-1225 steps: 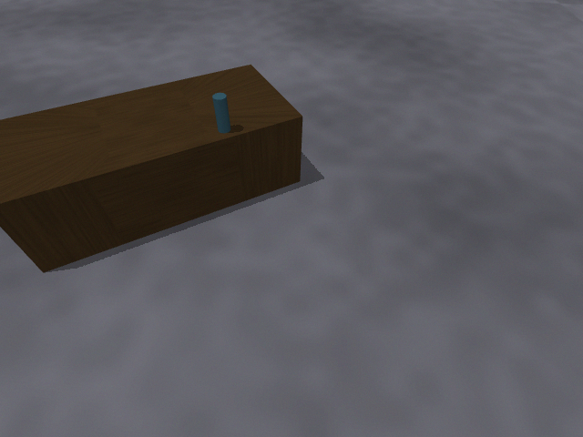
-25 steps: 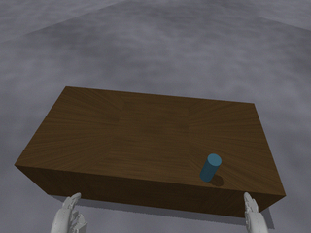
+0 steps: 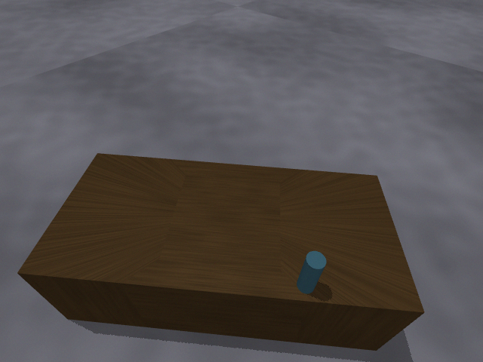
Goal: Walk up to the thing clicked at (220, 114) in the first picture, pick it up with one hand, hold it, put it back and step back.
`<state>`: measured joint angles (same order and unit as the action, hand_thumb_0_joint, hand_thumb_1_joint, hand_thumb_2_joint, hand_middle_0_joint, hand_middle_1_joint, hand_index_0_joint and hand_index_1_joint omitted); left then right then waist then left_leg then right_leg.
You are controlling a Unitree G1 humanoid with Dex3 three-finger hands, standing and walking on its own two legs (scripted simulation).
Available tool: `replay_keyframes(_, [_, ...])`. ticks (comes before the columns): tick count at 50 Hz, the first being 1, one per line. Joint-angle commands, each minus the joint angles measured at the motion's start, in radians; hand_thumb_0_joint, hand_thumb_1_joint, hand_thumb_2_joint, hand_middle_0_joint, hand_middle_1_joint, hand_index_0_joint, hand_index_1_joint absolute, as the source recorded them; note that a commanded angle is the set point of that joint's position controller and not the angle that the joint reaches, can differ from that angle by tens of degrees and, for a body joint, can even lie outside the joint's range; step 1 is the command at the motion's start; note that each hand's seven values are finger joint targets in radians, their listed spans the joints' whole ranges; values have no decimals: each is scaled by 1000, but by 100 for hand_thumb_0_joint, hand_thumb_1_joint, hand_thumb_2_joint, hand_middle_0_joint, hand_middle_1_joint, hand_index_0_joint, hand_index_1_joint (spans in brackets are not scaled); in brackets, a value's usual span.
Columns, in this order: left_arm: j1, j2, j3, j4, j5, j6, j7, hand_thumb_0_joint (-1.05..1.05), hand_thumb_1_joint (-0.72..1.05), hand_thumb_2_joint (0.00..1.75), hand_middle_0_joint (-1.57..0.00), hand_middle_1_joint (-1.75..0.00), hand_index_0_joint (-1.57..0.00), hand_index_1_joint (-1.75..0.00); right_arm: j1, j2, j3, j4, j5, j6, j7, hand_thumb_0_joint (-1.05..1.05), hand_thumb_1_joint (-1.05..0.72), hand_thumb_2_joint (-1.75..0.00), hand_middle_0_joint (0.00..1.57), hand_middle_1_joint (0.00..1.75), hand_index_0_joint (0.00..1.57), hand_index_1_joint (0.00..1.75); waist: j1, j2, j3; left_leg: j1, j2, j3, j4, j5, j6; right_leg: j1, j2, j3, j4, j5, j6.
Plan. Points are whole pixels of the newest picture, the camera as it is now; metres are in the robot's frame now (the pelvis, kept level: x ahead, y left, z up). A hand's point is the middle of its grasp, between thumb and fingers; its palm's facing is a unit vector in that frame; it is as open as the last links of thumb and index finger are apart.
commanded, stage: home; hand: right
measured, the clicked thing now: (310, 273) +0.43 -0.19 -0.30
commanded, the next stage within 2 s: stand in 1.08 s
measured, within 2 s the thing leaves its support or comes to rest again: neither
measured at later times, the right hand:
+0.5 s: hand out of the picture +0.03 -0.24 -0.15, palm faces -0.03 +0.93 -0.37, open 17.3 cm
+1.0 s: hand out of the picture +0.08 -0.24 -0.14, palm faces -0.03 +0.93 -0.37, open 17.4 cm
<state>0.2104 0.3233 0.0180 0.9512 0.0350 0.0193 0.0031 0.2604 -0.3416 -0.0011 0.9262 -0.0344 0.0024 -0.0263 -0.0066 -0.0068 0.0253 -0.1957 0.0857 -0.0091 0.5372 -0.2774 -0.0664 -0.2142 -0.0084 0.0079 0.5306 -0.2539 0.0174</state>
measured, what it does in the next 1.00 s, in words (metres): stands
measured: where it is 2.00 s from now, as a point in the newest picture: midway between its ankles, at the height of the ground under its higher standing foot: outside the picture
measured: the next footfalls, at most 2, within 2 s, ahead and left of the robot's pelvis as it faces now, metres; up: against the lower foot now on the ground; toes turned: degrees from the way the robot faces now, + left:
none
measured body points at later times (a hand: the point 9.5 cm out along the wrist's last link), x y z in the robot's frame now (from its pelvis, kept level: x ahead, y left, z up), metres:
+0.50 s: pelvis -0.01 +0.01 +0.01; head -0.01 +0.02 +0.46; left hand +0.04 +0.31 -0.13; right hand +0.03 -0.29 -0.12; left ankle +0.01 +0.16 -0.73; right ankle +0.02 -0.13 -0.73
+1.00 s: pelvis +0.01 +0.02 +0.01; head +0.00 +0.03 +0.46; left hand +0.07 +0.32 -0.13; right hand +0.08 -0.28 -0.11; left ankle +0.01 +0.16 -0.73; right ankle +0.02 -0.13 -0.73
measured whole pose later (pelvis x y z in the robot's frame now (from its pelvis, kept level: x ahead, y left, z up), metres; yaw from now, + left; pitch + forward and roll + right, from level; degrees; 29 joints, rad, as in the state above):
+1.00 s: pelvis +0.01 +0.02 +0.01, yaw +0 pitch -4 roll +0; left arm 0.14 0.35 0.01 1.13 0.02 0.01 0.00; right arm 0.14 -0.35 0.02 1.10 -0.02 -0.01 -0.01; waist 0.00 -0.01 0.05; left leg -0.11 0.05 0.01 0.39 -0.21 -0.04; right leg -0.12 -0.04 0.02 0.36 -0.18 0.05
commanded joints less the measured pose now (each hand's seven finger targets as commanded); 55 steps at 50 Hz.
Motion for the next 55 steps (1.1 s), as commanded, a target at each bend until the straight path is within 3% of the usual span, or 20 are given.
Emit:
replay_keyframes(1, [-57,208,46,-37,-5,-27,14,0,90,90,-20,-30,-20,-30,-54,-189,-46,-26,6,-29,-10,0,53,-6,5,5,5,5,6,-3,-19,16,20,-22,-124,107,64,24,-76,96,-178,66,-31])
replay_keyframes(3, [-64,205,45,-20,-8,-24,14,0,90,90,-20,-30,-20,-30,-62,-192,-41,-4,6,-31,-11,0,53,-6,5,5,5,5,11,12,-11,-6,25,-27,-154,101,62,55,-69,82,-170,97,-26])
replay_keyframes(6, [-72,206,41,8,-11,-18,10,0,90,90,-20,-30,-20,-30,-64,-199,-35,28,9,-29,-11,0,55,-5,5,5,5,5,14,28,32,-35,22,-30,-190,26,57,55,-67,83,-185,39,-21])
replay_keyframes(9, [-67,207,38,32,-10,-17,9,0,90,90,-20,-30,-20,-30,-76,-204,-34,47,9,-27,-12,0,53,-6,5,5,5,5,18,26,25,-15,30,-37,-205,11,60,53,-67,79,-194,45,-20])
replay_keyframes(13, [-77,216,35,56,-7,-15,6,0,90,90,-20,-30,-20,-30,-79,-210,-32,69,10,-22,-8,0,54,-6,5,5,5,5,13,21,62,-28,20,-37,-218,-75,61,14,-65,84,-222,-48,-16])
replay_keyframes(19, [-95,224,32,76,-10,-15,4,0,90,90,-20,-31,-20,-31,-66,-206,-32,92,10,-18,-2,0,53,-6,5,5,5,5,1,-6,59,-19,22,-42,-216,-95,71,-12,-77,101,-247,-103,-20])
replay_keyframes(21, [-91,218,28,78,-13,-20,4,0,90,90,-20,-31,-20,-31,-72,-208,-32,95,12,-22,0,0,54,-6,5,5,5,5,2,7,17,10,28,-42,-214,-26,72,18,-81,93,-234,-22,-20])
replay_keyframes(31, [-87,218,22,112,-19,-23,9,0,90,90,-20,-31,-20,-31,-117,-223,-29,115,16,-27,-3,0,54,-6,5,5,5,5,12,27,-7,32,40,-46,-228,103,73,85,-92,70,-207,145,-17])
replay_keyframes(32, [-80,219,21,119,-19,-22,8,0,90,90,-20,-31,-20,-31,-116,-220,-28,120,19,-25,-2,0,54,-5,5,5,5,5,12,24,9,31,36,-46,-238,75,70,67,-87,69,-213,117,-13])
replay_keyframes(34, [-91,220,21,118,-19,-25,9,0,90,90,-20,-31,-20,-31,-116,-217,-27,122,19,-26,-2,0,55,-5,5,5,5,5,8,14,-11,53,40,-42,-226,133,71,82,-95,71,-211,156,-14])
replay_keyframes(39, [-92,223,22,128,-17,-22,9,0,90,90,-20,-31,-20,-30,-137,-223,-29,126,18,-21,0,0,54,-6,5,5,5,5,12,19,30,28,33,-47,-248,42,72,60,-90,66,-229,91,-11])
replay_keyframes(45, [-101,224,24,129,-19,-28,9,0,90,90,-20,-30,-20,-30,-148,-216,-31,124,20,-24,4,0,57,-4,5,5,5,5,6,9,-2,55,36,-42,-235,133,73,78,-98,65,-229,142,-12])
replay_keyframes(50, [-116,222,24,126,-21,-31,11,0,90,90,-20,-30,-20,-30,-164,-224,-31,127,22,-25,3,0,54,-6,5,5,5,5,6,16,-50,105,45,-39,-217,245,73,106,-109,62,-217,252,-13])
replay_keyframes(55, [-122,226,24,127,-20,-30,10,0,90,90,-20,-30,-20,-30,-168,-226,-31,131,21,-22,3,0,54,-5,5,5,5,5,2,10,-45,99,43,-35,-222,238,72,109,-110,56,-222,253,-14])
